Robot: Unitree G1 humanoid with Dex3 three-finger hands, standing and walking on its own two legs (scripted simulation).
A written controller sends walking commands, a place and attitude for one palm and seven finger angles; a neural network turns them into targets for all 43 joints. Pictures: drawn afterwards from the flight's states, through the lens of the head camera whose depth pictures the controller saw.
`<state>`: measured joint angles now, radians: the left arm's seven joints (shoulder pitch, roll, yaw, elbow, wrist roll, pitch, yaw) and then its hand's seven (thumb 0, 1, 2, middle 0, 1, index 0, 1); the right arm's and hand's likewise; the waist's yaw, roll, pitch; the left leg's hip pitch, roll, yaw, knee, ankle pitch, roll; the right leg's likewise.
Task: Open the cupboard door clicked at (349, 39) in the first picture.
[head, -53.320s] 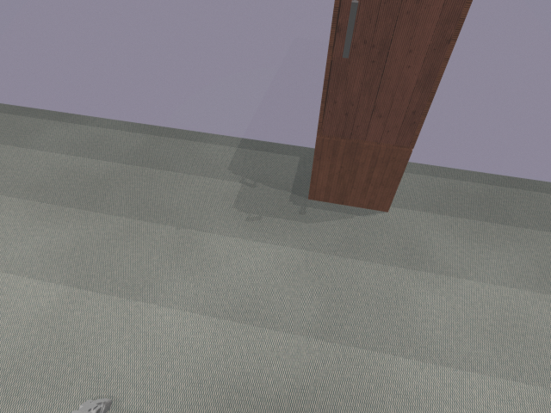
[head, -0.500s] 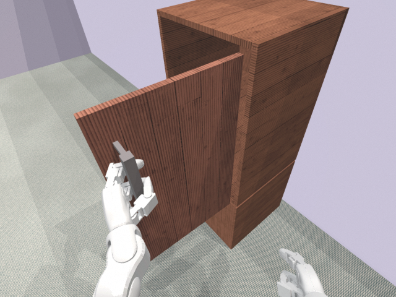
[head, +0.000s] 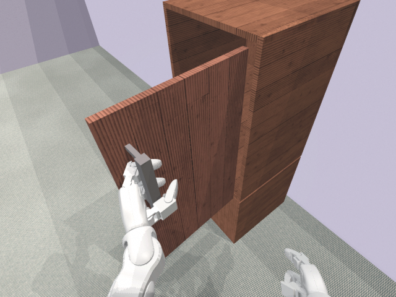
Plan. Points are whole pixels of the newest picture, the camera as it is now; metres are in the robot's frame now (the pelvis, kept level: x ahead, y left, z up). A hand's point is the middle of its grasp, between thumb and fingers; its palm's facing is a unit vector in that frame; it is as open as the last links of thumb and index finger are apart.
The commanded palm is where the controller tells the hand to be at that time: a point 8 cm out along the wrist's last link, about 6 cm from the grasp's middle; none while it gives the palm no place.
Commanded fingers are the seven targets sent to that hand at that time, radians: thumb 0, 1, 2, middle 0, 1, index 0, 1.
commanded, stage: open thumb and fingers to let go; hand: left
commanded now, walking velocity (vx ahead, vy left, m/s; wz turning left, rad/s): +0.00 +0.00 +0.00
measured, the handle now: (145, 181) +0.31 +0.12 +0.10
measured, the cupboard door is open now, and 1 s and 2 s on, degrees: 95 99 98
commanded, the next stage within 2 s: slide the hand sideways off the handle in 0.54 s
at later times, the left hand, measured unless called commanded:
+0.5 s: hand (161, 196) +0.28 +0.09 +0.10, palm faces +0.27 -0.96 -0.01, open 14.8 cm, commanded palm +0.22 +0.13 +0.10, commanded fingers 0.00 -0.50 0.30 -0.15 -0.30 -0.15 -0.30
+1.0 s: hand (163, 217) +0.23 +0.08 +0.10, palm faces -0.10 -0.99 +0.03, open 16.1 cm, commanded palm +0.20 +0.14 +0.10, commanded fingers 0.00 -0.50 0.30 -0.15 -0.30 -0.15 -0.30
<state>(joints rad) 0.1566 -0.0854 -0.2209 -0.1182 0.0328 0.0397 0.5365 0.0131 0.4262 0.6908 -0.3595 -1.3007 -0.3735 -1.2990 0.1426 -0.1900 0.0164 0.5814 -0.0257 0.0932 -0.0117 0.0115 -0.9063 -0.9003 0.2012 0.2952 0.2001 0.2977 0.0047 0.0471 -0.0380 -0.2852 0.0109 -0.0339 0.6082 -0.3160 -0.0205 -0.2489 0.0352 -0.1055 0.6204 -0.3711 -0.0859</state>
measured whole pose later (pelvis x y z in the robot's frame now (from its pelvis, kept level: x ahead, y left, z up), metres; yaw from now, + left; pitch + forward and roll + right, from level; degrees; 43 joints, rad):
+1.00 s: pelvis -0.02 +0.04 -0.01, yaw -2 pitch -1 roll +0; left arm 0.22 0.03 -0.27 -0.20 -0.06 0.01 0.16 -0.01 -0.50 0.30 -0.18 -0.32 -0.19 -0.34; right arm 0.21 -0.20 0.05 0.50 0.02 0.04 0.00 0.01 -0.91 -0.90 0.20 0.30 0.20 0.30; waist -0.01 0.03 -0.03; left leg -0.32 -0.01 0.02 0.68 -0.34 0.01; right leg -0.30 0.01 -0.05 0.68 -0.37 -0.04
